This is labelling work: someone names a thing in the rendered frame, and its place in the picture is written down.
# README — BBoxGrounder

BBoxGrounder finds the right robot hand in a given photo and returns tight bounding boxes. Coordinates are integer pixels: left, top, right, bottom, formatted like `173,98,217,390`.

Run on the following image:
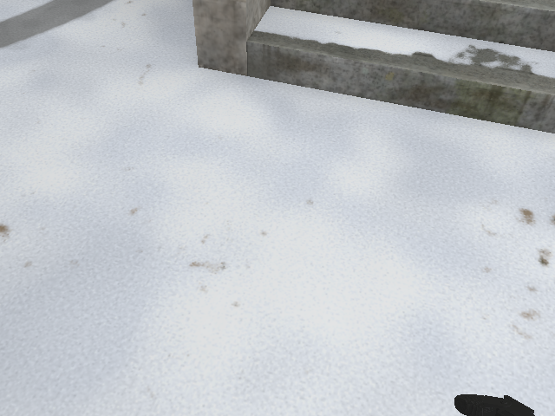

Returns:
454,394,535,416

